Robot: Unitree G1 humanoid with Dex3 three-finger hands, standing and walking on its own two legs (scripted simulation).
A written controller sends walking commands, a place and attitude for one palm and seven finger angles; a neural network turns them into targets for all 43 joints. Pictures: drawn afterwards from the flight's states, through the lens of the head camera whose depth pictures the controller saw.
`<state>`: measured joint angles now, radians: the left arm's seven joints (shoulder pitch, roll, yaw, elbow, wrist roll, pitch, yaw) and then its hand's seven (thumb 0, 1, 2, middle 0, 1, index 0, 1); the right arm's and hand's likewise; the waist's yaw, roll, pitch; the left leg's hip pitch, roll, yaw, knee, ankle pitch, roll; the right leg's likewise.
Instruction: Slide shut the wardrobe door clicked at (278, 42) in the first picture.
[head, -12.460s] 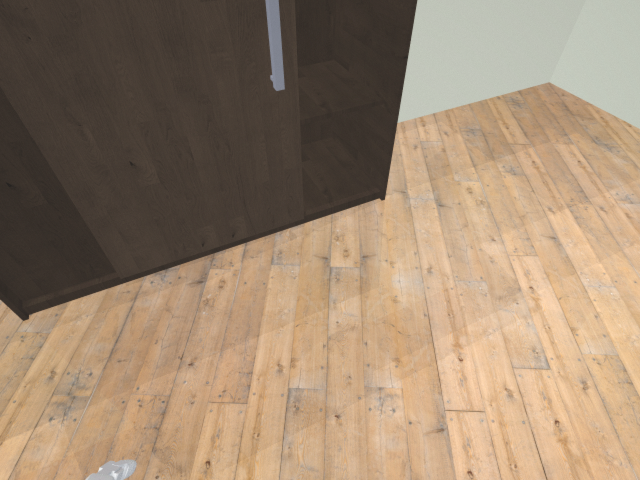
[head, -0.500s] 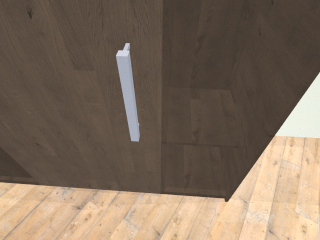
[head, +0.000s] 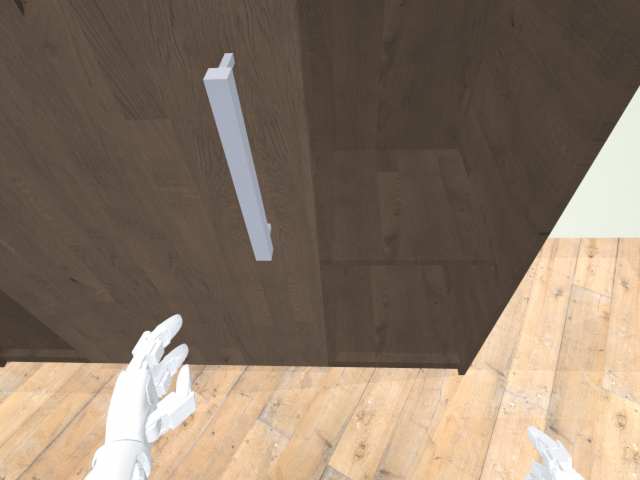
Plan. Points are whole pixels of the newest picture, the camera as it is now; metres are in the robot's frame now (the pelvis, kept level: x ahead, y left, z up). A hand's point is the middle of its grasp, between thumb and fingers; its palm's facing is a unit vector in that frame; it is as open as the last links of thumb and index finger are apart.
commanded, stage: raise the hand with hooked fingers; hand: left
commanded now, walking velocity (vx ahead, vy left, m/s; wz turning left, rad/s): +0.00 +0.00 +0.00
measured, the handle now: (249, 173) +0.52 +0.10 +0.11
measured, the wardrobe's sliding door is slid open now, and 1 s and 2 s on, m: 0.41 0.41 0.41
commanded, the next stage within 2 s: move the hooked fingers beside the handle in 1.84 s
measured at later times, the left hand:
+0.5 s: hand (149, 416) +0.21 +0.20 +0.02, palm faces -0.12 -0.99 -0.08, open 10.6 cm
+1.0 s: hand (65, 364) +0.24 +0.28 +0.08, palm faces +0.04 -1.00 -0.09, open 13.4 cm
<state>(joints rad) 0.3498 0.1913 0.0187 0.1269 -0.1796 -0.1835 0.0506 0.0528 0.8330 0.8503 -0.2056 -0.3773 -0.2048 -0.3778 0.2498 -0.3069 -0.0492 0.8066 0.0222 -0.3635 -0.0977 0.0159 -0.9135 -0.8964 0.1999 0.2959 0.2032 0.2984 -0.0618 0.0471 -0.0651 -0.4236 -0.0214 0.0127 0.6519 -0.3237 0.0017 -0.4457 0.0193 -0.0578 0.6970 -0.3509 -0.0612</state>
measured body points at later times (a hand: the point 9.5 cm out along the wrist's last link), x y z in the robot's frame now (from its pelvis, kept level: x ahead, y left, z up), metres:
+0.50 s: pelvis -0.03 +0.01 -0.05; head +0.04 +0.01 +0.40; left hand +0.21 +0.25 +0.03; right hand +0.17 -0.19 -0.14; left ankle +0.00 +0.12 -0.72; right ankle +0.00 -0.07 -0.72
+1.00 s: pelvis +0.00 +0.03 -0.01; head +0.03 +0.04 +0.44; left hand +0.23 +0.33 +0.09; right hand +0.18 -0.21 -0.07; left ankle +0.00 +0.12 -0.72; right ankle +0.00 -0.07 -0.72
